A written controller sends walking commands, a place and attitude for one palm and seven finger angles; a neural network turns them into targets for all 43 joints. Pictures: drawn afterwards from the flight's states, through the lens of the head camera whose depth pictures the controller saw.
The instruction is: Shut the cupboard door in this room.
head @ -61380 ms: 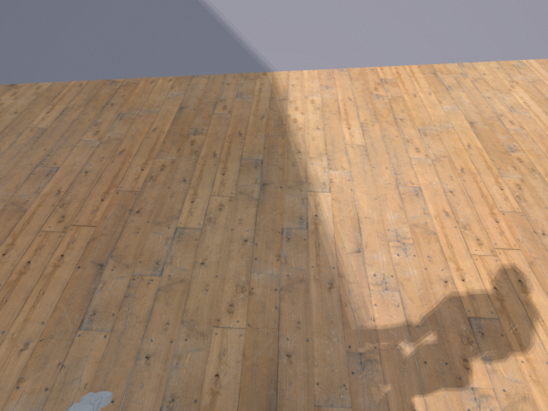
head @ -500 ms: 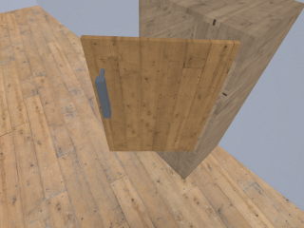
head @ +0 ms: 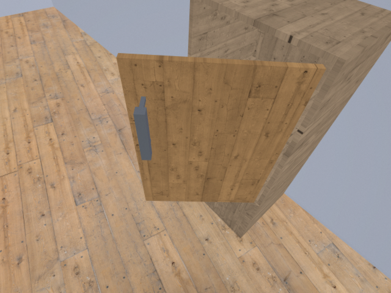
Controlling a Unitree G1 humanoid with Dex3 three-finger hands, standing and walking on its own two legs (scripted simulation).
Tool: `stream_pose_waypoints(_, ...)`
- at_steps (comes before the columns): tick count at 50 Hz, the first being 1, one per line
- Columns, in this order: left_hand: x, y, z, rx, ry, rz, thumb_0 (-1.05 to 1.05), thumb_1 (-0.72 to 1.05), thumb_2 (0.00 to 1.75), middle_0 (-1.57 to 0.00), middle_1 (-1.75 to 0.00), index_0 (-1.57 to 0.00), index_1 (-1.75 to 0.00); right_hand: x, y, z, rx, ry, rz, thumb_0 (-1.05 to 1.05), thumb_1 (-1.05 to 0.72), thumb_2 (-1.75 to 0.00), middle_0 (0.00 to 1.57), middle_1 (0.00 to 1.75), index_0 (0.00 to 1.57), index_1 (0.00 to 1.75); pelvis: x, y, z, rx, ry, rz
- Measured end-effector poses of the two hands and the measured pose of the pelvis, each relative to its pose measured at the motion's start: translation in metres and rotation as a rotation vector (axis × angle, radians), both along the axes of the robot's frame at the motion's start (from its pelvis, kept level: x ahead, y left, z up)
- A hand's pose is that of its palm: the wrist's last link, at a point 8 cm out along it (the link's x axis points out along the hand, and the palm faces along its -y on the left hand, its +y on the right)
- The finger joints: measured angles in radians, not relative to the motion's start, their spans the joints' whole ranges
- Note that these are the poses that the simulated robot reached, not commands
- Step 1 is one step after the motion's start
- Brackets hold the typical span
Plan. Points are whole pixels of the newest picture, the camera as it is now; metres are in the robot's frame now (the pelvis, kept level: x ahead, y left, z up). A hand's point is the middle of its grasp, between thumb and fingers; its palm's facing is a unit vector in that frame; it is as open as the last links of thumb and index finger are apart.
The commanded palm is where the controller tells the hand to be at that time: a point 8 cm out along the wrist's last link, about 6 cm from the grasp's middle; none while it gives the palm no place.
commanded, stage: come to a stop and stand still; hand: left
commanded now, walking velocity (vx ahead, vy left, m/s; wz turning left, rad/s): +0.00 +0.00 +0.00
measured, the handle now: (145, 129) +0.46 +0.16 +0.06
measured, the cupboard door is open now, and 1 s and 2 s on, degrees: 48 48 48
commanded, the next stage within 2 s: look again from close up in 0.16 s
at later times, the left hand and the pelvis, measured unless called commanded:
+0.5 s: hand out of the picture +0.02 +0.19 -0.18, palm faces -0.03 -0.97 -0.22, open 7.4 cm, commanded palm none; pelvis +0.00 +0.00 +0.00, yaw +0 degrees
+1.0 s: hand (106, 283) +0.15 +0.19 -0.06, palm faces +0.28 -0.94 -0.19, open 7.3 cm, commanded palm +0.10 +0.22 -0.06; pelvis -0.01 -0.03 -0.01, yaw +5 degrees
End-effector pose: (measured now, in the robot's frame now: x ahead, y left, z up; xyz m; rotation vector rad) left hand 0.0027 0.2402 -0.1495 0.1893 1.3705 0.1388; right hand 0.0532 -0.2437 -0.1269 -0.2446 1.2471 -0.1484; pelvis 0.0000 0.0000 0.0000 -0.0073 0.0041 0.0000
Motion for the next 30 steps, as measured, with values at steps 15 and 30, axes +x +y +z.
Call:
stream_pose_waypoints(15,0.021,0.006,0.004,0.014,-0.026,-0.024,0.0,0.9,0.9,-0.2,-0.3,-0.2,-0.3,-0.013,-0.003,-0.001,-0.003,0.04,-0.024,0.01,-0.91,-0.9,0.2,0.3,0.2,0.3,0.002,0.001,0.002,0.007,-0.004,-0.005)
stream_pose_waypoints(30,0.011,-0.007,0.004,0.001,0.005,-0.019,0.0,0.9,0.9,-0.2,-0.3,-0.2,-0.3,-0.026,-0.01,-0.002,0.003,0.081,-0.038,0.01,-0.91,-0.9,0.2,0.3,0.2,0.3,0.002,-0.007,0.004,0.01,-0.007,-0.005)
